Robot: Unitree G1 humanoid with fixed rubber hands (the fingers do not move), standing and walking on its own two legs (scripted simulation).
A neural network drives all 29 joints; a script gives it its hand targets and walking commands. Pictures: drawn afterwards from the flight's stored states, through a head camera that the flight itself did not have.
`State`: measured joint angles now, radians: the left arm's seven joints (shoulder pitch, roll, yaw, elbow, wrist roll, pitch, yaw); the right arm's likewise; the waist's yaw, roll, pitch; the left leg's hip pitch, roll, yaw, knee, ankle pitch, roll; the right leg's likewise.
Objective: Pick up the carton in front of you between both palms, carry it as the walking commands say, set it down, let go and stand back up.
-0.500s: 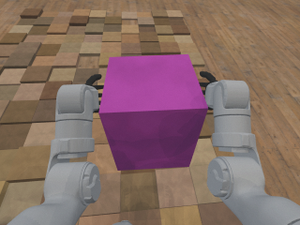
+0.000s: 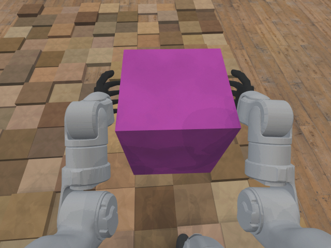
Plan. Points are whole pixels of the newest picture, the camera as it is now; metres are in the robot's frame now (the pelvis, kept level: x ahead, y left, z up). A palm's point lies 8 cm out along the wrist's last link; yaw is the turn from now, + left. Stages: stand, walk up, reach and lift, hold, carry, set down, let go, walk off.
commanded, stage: carry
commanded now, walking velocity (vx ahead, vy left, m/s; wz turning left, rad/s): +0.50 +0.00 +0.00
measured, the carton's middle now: (172, 118) +0.39 +0.00 +0.07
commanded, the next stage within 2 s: none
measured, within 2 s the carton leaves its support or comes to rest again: neither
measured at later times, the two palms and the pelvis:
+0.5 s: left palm (111, 43) +0.68 +0.19 +0.09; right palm (205, 45) +0.66 -0.11 +0.09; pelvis +0.31 +0.04 -0.03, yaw +0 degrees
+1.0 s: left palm out of the picture +0.97 +0.18 +0.12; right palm out of the picture +1.00 -0.12 +0.12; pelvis +0.61 +0.00 -0.02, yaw +0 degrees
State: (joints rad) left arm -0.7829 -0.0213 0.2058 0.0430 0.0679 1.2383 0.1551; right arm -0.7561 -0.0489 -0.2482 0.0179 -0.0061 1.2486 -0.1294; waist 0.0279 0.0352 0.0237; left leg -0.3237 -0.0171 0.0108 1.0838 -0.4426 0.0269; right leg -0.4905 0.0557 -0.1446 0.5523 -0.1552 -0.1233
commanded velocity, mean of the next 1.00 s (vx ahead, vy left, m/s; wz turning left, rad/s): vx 0.50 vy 0.00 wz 0.00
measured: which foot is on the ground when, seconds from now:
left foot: up 0.00-0.34, down 0.36-0.82, up 0.84-1.00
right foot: down 0.00-0.38, up 0.40-0.76, down 0.78-1.00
